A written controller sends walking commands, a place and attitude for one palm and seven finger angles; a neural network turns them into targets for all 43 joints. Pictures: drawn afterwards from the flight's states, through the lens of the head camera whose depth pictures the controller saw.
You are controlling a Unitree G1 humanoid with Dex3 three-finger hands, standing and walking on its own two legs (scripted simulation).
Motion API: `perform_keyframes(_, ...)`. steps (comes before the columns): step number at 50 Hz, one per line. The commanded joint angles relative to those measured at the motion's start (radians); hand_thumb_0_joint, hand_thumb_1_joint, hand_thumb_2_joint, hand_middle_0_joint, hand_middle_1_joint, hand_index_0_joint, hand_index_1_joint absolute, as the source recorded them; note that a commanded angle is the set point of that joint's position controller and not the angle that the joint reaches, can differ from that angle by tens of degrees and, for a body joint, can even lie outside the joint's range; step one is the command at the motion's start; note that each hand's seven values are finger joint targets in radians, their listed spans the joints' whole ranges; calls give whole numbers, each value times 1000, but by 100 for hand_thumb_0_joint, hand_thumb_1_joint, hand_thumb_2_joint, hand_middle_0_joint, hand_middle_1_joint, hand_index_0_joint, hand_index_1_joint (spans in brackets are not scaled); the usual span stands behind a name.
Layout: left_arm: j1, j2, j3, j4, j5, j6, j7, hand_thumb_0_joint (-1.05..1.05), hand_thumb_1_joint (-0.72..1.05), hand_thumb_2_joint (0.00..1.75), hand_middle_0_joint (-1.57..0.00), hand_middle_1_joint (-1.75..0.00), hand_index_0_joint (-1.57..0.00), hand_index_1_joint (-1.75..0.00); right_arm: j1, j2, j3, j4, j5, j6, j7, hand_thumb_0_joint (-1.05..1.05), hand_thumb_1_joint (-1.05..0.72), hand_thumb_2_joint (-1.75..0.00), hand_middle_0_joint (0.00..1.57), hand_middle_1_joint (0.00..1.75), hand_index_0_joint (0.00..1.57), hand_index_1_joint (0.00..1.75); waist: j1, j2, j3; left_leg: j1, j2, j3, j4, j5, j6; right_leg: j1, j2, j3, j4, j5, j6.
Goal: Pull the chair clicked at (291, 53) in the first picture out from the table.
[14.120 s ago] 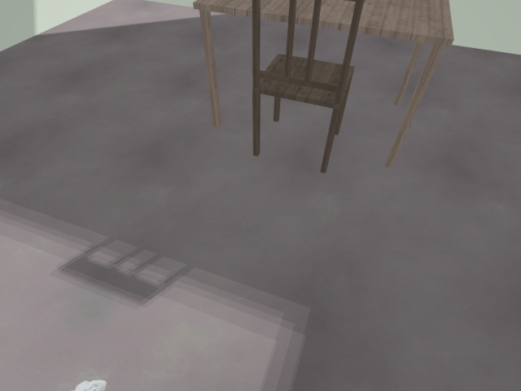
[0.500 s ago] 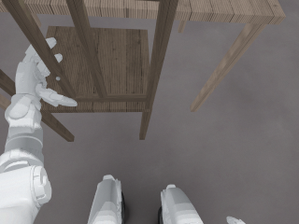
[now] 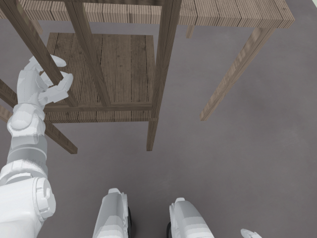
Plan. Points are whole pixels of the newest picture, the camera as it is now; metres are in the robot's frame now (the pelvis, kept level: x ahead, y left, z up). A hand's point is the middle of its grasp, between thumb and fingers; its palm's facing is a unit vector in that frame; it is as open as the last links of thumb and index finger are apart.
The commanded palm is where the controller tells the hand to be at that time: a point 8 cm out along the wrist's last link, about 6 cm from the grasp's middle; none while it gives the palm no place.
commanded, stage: hook a spindle and tug to test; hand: left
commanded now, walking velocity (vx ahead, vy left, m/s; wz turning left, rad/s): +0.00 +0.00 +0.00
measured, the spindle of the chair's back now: (51, 68) +0.50 +0.24 +0.06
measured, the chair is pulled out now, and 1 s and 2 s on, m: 0.00 0.02 0.15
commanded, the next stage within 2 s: step backward, pulling the chair out in 0.66 s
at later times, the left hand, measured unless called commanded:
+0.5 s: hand (62, 87) +0.47 +0.22 +0.04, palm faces +0.04 -1.00 -0.04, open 5.6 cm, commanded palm +0.43 +0.26 +0.04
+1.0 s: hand (66, 85) +0.46 +0.20 +0.06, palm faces +0.24 -0.97 -0.09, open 5.5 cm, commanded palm +0.44 +0.24 +0.06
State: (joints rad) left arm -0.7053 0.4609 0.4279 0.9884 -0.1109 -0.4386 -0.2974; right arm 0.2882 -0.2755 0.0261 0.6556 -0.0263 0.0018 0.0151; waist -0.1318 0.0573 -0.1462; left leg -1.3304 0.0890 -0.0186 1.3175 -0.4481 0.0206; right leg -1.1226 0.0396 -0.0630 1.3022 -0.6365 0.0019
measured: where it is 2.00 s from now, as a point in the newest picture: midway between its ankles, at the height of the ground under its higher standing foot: outside the picture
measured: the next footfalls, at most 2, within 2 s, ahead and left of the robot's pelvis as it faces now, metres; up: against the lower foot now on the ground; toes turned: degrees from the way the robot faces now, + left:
none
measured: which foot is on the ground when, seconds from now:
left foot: down 0.00-1.00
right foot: down 0.00-1.00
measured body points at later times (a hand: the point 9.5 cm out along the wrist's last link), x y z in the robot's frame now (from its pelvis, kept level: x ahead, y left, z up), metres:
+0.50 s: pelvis +0.01 +0.00 +0.01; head +0.16 +0.02 +0.43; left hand +0.46 +0.27 +0.04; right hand +0.08 -0.27 -0.11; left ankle +0.08 +0.11 -0.61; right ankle -0.01 -0.13 -0.61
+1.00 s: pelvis +0.04 +0.01 +0.09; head +0.15 +0.02 +0.53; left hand +0.44 +0.25 +0.07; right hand +0.12 -0.24 -0.03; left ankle +0.08 +0.11 -0.61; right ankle -0.01 -0.13 -0.60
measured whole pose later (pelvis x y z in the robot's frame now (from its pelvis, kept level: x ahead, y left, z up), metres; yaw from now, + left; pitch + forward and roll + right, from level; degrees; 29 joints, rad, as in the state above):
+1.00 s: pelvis +0.04 +0.01 +0.09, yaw +1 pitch +15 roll -3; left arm -0.59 0.27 0.28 1.01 -0.09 -0.18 0.07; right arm 0.28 -0.24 0.04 0.62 0.05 0.08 -0.07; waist -0.09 0.04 -0.02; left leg -0.76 0.06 0.05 0.85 -0.34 0.03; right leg -0.59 0.02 -0.02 0.81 -0.46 0.03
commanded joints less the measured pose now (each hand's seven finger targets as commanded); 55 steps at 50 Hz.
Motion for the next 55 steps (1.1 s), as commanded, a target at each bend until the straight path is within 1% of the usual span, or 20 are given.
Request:
perform_keyframes(1, -362, 263, 29, -191, -10, -64, -7, 0, 90, 90, -50, -145, -50, -145, 140, -178, -68, -58, -2, -19, -11, 0, -90, -90, 20, 30, 20, 30, -9, 115, -486, 593, -34, -65, -101, 250, 13, -20, 16, 24, -195, 276, -41)
perform_keyframes(4, -297, 251, 39, -220, -27, -54, -12, 0, 90, 90, -50, -145, -50, -145, 139, -177, -73, -73, 1, -19, -8, 0, -90, -90, 20, 30, 20, 30, 5, 105, -524, 619, -38, -64, -102, 305, 14, 12, 17, 23, -192, 330, -40)
perform_keyframes(11, -242, 251, 38, -252, -24, -37, -7, 0, 90, 90, -50, -145, -50, -145, 133, -174, -75, -73, 4, -17, -5, 0, -90, -90, 20, 30, 20, 30, 7, 83, -496, 590, -36, -51, -105, 291, 15, 32, 17, 29, -200, 341, -35)
perform_keyframes(17, -136, 265, 67, -304, -38, -33, -14, 0, 90, 90, -50, -145, -50, -145, 126, -173, -79, -91, 7, -23, -1, 0, -90, -90, 20, 30, 20, 30, 31, 78, -516, 596, -39, -41, -111, 342, 14, 86, 16, 33, -197, 406, -36)
perform_keyframes(19, -93, 230, 44, -363, -44, -35, -15, 0, 90, 90, -50, -145, -50, -145, 123, -168, -81, -108, 10, -28, 5, 0, -90, -90, 20, 30, 20, 30, 42, 110, -540, 640, -41, -45, -122, 382, 11, 98, 17, 31, -195, 435, -39)
perform_keyframes(22, -29, 223, 51, -349, -48, -22, -4, 0, 90, 90, -50, -145, -50, -145, 121, -169, -83, -104, 10, -28, 8, 0, -90, -90, 20, 30, 20, 30, 36, 45, -506, 611, -39, -41, -127, 370, 11, 107, 18, 28, -204, 441, -34)
perform_keyframes(26, 8, 200, 40, -387, -50, -30, -2, 0, 90, 90, -50, -145, -50, -145, 119, -166, -86, -113, 11, -33, 10, 0, -90, -90, 20, 30, 20, 30, 45, 94, -505, 647, -40, -40, -135, 411, 5, 106, 15, 26, -199, 465, -36)
perform_keyframes(28, 49, 203, 54, -403, -59, -27, 0, 0, 90, 90, -50, -145, -50, -145, 118, -167, -89, -117, 10, -34, 11, 0, -90, -90, 20, 30, 20, 30, 50, 57, -508, 640, -42, -35, -136, 428, 7, 140, 16, 29, -205, 500, -34)
perform_keyframes(31, 100, 182, 38, -462, -68, -30, 1, 0, 90, 90, -50, -145, -50, -145, 115, -163, -89, -128, 12, -38, 16, 0, -90, -90, 20, 30, 20, 30, 61, 90, -528, 682, -43, -38, -145, 489, 2, 157, 12, 27, -201, 541, -35)
perform_keyframes(37, 142, 163, 33, -486, -77, -35, 2, 0, 90, 90, -50, -145, -50, -145, 109, -158, -89, -130, 13, -47, 17, 0, -90, -90, 20, 30, 20, 30, 55, 63, -506, 664, -47, -27, -141, 522, 5, 191, 10, 32, -202, 607, -31)
perform_keyframes(38, 67, 165, 17, -559, -78, -42, 7, 0, 90, 90, -50, -145, -50, -145, 107, -158, -90, -130, 14, -50, 16, 0, -90, -90, 20, 30, 20, 30, 49, 112, -536, 711, -42, -31, -147, 538, 2, 184, 8, 32, -206, 601, -30)
perform_keyframes(39, -260, 358, -15, -625, 82, 62, 170, 0, 90, 90, -50, -145, -50, -145, 125, -120, -50, -170, 52, 12, -20, 0, -90, -90, 20, 30, 20, 30, 70, 257, -711, 1107, -33, 24, -300, 513, 24, 429, -53, 79, -351, 620, -45)
perform_keyframes(40, -330, 350, -42, -731, 86, 105, 246, 0, 90, 90, -50, -145, -50, -145, 144, -127, -74, -170, 64, 12, -49, 0, -90, -90, 20, 30, 20, 30, 74, 292, -733, 1208, -33, 0, -346, 580, 18, 497, -45, 83, -415, 716, -35)
perform_keyframes(41, -243, 309, -54, -630, 106, 161, 297, 0, 90, 90, -50, -145, -50, -145, 142, -135, -82, -155, 66, 16, -69, 0, -90, -90, 20, 30, 20, 30, 66, 284, -686, 1206, -31, -10, -364, 644, 14, 481, -44, 82, -427, 739, -31)
perform_keyframes(42, -165, 223, -107, -512, 117, 212, 325, 0, 90, 90, -50, -145, -50, -145, 147, -131, -81, -142, 66, 28, -81, 0, -90, -90, 20, 30, 20, 30, 51, 214, -596, 1166, -13, -36, -397, 650, 10, 461, -38, 50, -437, 675, -22)
perform_keyframes(44, -133, 122, -179, -320, 121, 277, 365, 0, 90, 90, -50, -145, -50, -145, 148, -128, -71, -110, 70, 50, -94, 0, -90, -90, 20, 30, 20, 30, 43, 84, -442, 1068, -5, -36, -432, 674, 29, 518, -43, 64, -513, 725, -3)
perform_keyframes(46, -195, 116, -192, -214, 120, 288, 386, 0, 90, 90, -50, -145, -50, -145, 143, -139, -66, -90, 72, 67, -100, 0, -90, -90, 20, 30, 20, 30, 40, 34, -368, 1052, 15, -35, -476, 740, 31, 592, -62, 65, -562, 798, 14)
perform_keyframes(49, -271, 111, -197, -133, 121, 241, 399, 0, 90, 90, -50, -145, -50, -145, 124, -144, -71, -59, 65, 68, -102, 0, -90, -90, 20, 30, 20, 30, 51, 141, -338, 1139, 41, -48, -542, 840, 27, 604, -77, 70, -601, 763, 21)
perform_keyframes(52, -266, 44, -239, -91, 108, 205, 393, 0, 90, 90, -50, -145, -50, -145, 108, -136, -76, -36, 63, 50, -99, 0, -90, -90, 20, 30, 20, 30, 60, 250, -321, 1237, 85, -98, -613, 914, 28, 578, -63, 61, -603, 590, 12)
perform_keyframes(55, -248, 31, -247, -97, 104, 183, 385, 0, 90, 90, -50, -145, -50, -145, 90, -130, -82, -22, 61, 31, -94, 0, -90, -90, 20, 30, 20, 30, 66, 278, -329, 1324, 120, -131, -655, 972, 38, 577, -51, 61, -613, 450, 5)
